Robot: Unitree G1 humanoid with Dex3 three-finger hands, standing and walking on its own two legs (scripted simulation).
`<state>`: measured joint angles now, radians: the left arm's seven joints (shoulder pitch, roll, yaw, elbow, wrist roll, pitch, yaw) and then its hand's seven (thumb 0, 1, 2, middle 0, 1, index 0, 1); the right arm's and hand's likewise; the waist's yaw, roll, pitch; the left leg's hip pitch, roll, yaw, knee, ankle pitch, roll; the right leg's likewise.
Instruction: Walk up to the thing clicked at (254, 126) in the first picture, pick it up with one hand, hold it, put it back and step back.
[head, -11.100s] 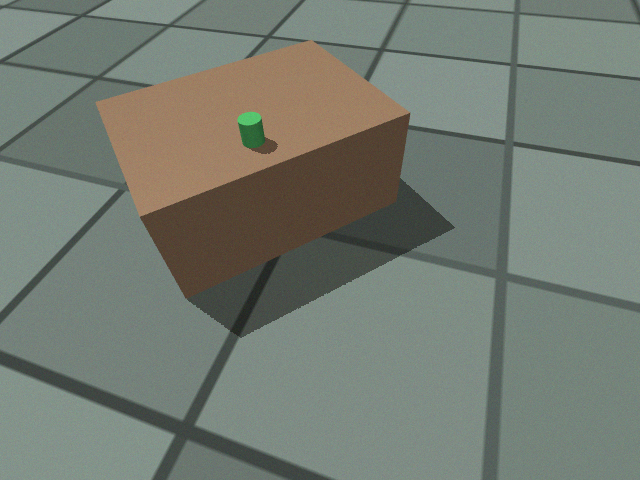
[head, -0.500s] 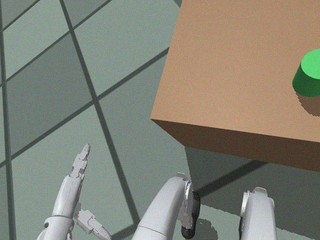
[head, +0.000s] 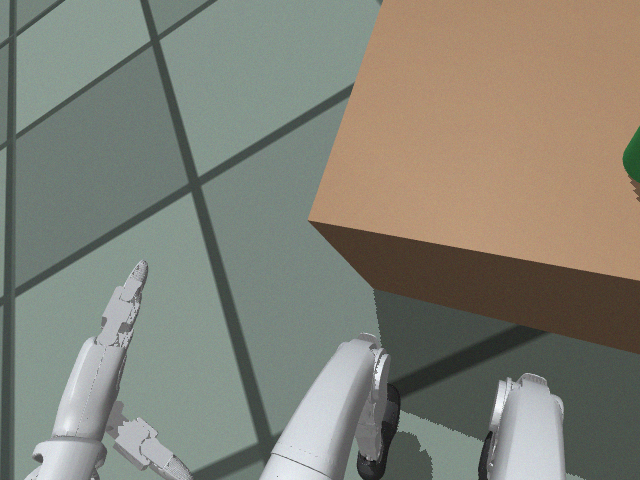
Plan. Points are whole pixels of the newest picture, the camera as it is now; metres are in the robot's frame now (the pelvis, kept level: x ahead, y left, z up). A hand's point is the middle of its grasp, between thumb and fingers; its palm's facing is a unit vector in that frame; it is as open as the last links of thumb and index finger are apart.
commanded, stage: close in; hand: right
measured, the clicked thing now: out of the picture +0.55 -0.24 -0.07
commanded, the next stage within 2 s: rest palm in 0.06 s
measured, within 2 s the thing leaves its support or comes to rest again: leaves its support in 1.72 s
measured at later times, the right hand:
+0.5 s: hand out of the picture +0.52 -0.23 -0.05, palm faces +0.22 +0.97 +0.03, open 17.2 cm
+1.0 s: hand out of the picture +0.53 -0.23 -0.05, palm faces +0.24 +0.97 +0.01, open 13.3 cm
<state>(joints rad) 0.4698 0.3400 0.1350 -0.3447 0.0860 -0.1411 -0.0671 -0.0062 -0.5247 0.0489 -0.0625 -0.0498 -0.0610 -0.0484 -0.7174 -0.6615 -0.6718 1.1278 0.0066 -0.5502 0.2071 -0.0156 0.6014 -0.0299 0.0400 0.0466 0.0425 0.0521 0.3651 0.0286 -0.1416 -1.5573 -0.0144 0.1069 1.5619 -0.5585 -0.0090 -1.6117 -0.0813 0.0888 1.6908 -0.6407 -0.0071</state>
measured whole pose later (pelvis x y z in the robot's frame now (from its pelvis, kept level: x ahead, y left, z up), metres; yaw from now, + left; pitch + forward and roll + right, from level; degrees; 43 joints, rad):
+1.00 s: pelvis +0.00 +0.01 -0.01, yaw +0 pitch +33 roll +7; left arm 0.50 0.34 0.16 -0.45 0.07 -0.11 -0.08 -0.01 -0.55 0.07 -0.06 -0.05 -0.05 -0.05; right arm -0.79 -0.64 -0.62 1.12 -0.05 -0.53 0.08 -0.01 0.38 -0.23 0.62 0.43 0.63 0.43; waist 0.39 0.04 -0.14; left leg -1.61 -0.01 0.09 1.60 -0.57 0.00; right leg -1.65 -0.08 0.08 1.70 -0.64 0.00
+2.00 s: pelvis +0.01 +0.00 +0.02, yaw -1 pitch +30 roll +6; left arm 0.46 0.32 0.12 -0.32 0.07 -0.08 -0.06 -0.01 -0.56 0.08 -0.07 -0.05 -0.05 -0.06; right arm -0.78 -0.60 -0.58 1.12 -0.04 -0.50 0.08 -0.02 0.58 -0.88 0.73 1.06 0.79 1.07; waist 0.35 0.02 -0.15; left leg -1.47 -0.01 0.08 1.48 -0.54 -0.01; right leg -1.51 -0.07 0.07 1.59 -0.61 0.00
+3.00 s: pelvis +0.04 +0.00 +0.10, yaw -3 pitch +23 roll +4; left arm 0.46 0.26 0.09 -0.11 0.05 -0.04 -0.04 -0.01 -0.54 0.07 -0.05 -0.04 -0.05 -0.05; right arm -0.54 -0.36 -0.46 0.91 0.05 -0.47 0.06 -0.02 0.60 -0.93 0.71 1.10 0.77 1.11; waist 0.20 0.00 -0.17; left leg -1.10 -0.01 0.06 1.20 -0.50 -0.01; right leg -1.13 -0.07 0.03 1.28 -0.56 0.00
